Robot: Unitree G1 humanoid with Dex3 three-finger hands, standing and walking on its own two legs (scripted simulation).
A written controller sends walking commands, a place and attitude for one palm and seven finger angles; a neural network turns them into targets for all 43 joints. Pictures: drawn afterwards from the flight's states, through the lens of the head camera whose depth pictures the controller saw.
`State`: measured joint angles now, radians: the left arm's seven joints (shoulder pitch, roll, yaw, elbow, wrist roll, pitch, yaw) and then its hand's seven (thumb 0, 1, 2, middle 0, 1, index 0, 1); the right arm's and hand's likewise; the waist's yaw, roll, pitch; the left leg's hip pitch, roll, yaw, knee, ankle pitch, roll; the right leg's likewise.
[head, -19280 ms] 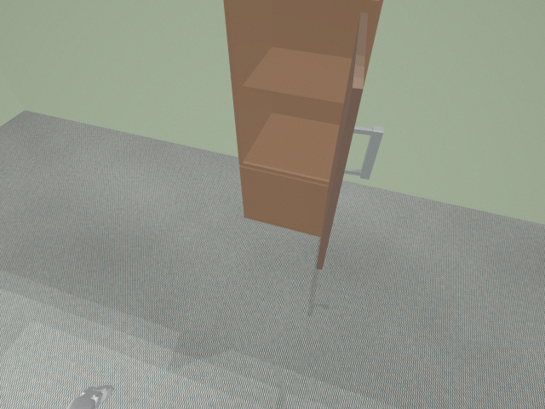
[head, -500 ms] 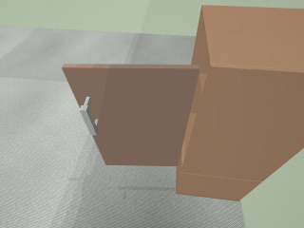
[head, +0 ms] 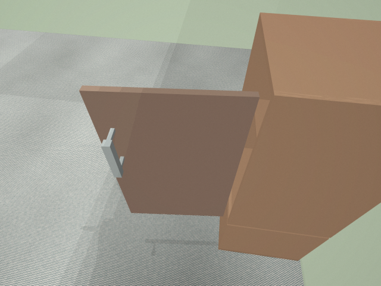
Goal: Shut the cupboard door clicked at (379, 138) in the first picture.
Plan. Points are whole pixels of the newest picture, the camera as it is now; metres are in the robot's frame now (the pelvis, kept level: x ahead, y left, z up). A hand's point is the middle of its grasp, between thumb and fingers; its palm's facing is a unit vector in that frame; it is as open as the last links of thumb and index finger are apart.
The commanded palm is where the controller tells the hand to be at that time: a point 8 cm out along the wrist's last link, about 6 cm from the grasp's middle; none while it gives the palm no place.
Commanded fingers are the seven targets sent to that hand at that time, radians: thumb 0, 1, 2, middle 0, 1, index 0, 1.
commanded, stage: raise the hand and make a fist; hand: left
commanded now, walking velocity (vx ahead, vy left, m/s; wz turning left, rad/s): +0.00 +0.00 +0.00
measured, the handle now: (115, 153) +0.41 +0.22 +0.02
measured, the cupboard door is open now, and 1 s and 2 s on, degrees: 96 96 96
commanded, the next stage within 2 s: bring the fist close to the handle in 1.98 s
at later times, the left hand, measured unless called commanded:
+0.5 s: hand out of the picture +0.09 +0.18 -0.08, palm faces +0.08 -1.00 +0.01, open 6.1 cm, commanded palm +0.10 +0.23 -0.05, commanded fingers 0.00 0.90 0.90 -0.60 -0.74 -0.60 -0.74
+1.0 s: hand (74, 279) +0.14 +0.22 -0.01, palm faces +0.15 -0.99 -0.07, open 3.8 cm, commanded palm +0.11 +0.25 -0.02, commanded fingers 0.00 0.90 0.90 -1.06 -1.24 -1.06 -1.24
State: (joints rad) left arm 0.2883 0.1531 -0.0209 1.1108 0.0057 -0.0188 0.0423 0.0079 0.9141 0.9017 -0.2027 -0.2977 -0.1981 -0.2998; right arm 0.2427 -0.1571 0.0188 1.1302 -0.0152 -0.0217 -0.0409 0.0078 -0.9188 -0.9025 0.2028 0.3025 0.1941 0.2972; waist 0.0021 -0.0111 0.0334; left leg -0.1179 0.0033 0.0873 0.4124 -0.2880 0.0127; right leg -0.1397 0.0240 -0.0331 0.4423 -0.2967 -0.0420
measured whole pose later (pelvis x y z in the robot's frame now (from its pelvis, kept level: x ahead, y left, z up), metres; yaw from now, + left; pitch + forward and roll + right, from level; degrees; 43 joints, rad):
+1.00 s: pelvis -0.08 +0.03 -0.08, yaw +1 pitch +12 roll -2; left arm 0.47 0.22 0.15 -0.15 -0.25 -0.41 -0.09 0.02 0.91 0.90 -0.89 -1.05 -0.88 -1.05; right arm 0.35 -0.24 0.01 0.54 0.01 -0.23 -0.04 0.02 -0.90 -0.90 0.21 0.30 0.20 0.30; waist -0.01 0.03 -0.12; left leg -0.85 -0.02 -0.01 1.12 -0.49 0.04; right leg -0.82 0.00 -0.07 1.07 -0.47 -0.02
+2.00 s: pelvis -0.06 +0.01 -0.06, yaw +2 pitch +9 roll -1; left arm 0.35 0.24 0.17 -0.09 -0.30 -0.32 -0.22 0.02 0.90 0.90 -1.30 -1.50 -1.30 -1.50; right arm 0.28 -0.26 0.03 0.51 0.03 -0.20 -0.05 0.01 -0.90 -0.90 0.21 0.30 0.20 0.30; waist 0.01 0.04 -0.10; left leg -0.69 -0.01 -0.03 0.99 -0.47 0.02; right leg -0.67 0.02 -0.08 0.95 -0.45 -0.04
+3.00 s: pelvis -0.06 +0.01 -0.05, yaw +1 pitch +11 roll -1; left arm -0.25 0.26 0.17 0.45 -0.22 -0.27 -0.18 0.02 0.90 0.90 -1.30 -1.50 -1.30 -1.50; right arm 0.26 -0.25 0.02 0.60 0.04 -0.13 -0.04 0.01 -0.90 -0.90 0.21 0.30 0.20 0.30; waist -0.02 0.03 -0.09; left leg -0.69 -0.02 0.00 0.94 -0.44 0.03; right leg -0.69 0.01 -0.05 0.92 -0.43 -0.03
